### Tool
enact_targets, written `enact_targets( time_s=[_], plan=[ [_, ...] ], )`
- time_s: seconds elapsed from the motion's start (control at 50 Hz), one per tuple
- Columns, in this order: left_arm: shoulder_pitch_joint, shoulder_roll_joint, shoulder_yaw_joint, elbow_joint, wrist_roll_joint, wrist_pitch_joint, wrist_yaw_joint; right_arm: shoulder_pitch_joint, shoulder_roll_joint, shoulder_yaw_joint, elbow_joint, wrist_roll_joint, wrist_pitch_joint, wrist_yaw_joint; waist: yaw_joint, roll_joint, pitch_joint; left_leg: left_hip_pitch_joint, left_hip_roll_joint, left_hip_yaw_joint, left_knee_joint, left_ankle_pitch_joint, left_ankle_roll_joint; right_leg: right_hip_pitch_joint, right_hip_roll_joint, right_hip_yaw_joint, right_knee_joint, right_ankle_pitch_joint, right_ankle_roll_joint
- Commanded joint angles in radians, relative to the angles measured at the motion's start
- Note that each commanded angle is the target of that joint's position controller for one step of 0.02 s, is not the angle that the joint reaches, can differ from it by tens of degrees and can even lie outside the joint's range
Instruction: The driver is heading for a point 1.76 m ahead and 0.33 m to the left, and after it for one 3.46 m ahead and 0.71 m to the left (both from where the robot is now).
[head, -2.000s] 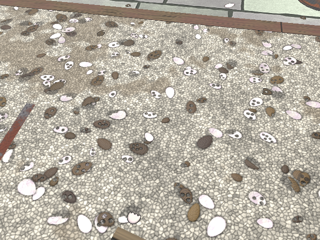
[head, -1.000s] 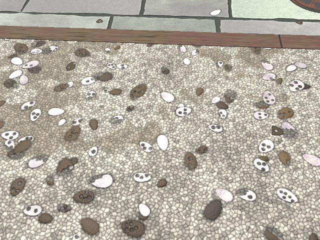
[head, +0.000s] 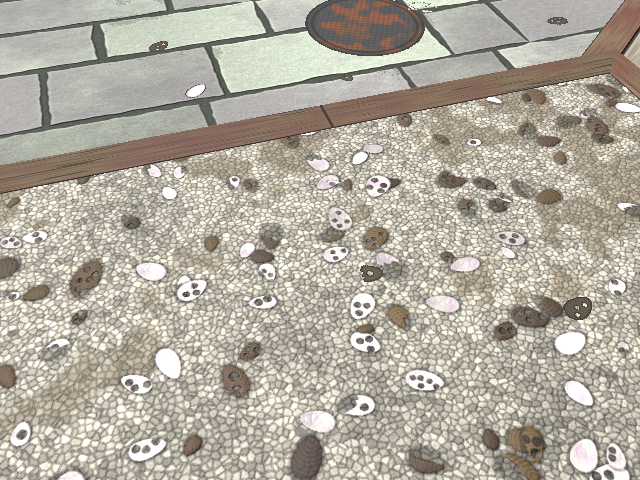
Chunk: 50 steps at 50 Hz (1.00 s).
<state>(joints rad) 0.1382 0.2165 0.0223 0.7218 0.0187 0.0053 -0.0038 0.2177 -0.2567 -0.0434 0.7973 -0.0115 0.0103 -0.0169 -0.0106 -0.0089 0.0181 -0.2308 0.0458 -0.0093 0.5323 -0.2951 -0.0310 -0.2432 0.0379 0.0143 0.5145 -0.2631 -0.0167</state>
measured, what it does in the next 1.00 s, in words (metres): stands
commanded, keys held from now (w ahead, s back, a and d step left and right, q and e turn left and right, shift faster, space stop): no key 1.00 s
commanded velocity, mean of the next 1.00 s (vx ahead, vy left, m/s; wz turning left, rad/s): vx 0.00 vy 0.00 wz -0.01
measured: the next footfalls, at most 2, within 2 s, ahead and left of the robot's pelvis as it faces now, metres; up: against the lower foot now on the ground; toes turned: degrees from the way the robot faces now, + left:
left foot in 1.80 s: +0.12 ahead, +0.13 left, +0.00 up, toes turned +1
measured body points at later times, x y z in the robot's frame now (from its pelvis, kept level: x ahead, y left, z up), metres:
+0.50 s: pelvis +0.00 +0.01 +0.00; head +0.01 +0.02 +0.45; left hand +0.08 +0.27 -0.14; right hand +0.09 -0.24 -0.13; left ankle -0.01 +0.14 -0.73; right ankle +0.01 -0.11 -0.73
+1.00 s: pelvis +0.00 +0.02 +0.00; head +0.01 +0.02 +0.45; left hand +0.04 +0.27 -0.15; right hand +0.04 -0.23 -0.15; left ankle -0.01 +0.14 -0.73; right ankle +0.01 -0.11 -0.73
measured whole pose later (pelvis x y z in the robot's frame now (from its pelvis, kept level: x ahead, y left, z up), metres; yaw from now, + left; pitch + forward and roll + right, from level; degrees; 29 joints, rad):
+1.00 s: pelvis +0.00 +0.02 +0.00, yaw +0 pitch -2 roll +0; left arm 0.21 0.20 0.03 1.08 0.00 0.01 0.04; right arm 0.24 -0.20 -0.02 1.05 0.00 -0.01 -0.04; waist 0.00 0.00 0.04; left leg -0.18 0.00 0.00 0.49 -0.28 0.00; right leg -0.20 0.00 0.03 0.49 -0.26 0.01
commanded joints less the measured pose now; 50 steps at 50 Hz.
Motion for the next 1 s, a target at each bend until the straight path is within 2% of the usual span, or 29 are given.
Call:
enact_targets(
  time_s=[0.02, 0.08, 0.26, 0.66, 1.0],
  plan=[
    [-0.033, 0.118, 0.038, -0.05, -0.003, -0.003, 0.012, -0.037, -0.11, -0.023, -0.051, -0.007, -0.027, 0.0, 0.012, 0.094, -0.015, -0.036, 0.043, -0.058, -0.121, 0.077, 0.04, 0.024, -0.061, 0.064, -0.066, 0.031, -0.018],
    [-0.01, 0.108, 0.039, -0.03, -0.003, 0.003, 0.017, -0.014, -0.097, -0.016, -0.035, -0.004, -0.039, -0.006, 0.006, 0.061, -0.016, -0.019, 0.031, -0.044, -0.103, 0.086, 0.028, 0.013, -0.063, 0.066, -0.067, 0.061, -0.022],
    [0.037, 0.104, 0.045, 0.057, -0.01, -0.004, 0.027, -0.009, -0.087, -0.008, 0.006, 0.002, -0.036, -0.016, 0.004, 0.006, -0.012, -0.003, 0.015, -0.034, -0.091, 0.109, 0.036, 0.021, -0.064, 0.06, -0.064, 0.115, -0.003],
    [0.073, 0.098, 0.041, 0.247, -0.017, -0.001, 0.047, 0.017, -0.064, -0.002, 0.158, 0.008, -0.03, -0.021, 0.01, 0.012, 0.01, 0.009, -0.012, -0.012, -0.12, 0.143, 0.039, 0.056, -0.06, 0.039, -0.083, 0.158, 0.005],
    [0.1, 0.08, 0.025, 0.343, -0.019, -0.001, 0.05, 0.061, -0.044, 0.01, 0.237, 0.009, -0.025, -0.025, 0.011, 0.009, 0.028, 0.007, -0.022, -0.007, -0.135, 0.13, 0.044, 0.045, -0.055, 0.023, -0.099, 0.136, 0.01]
  ],
)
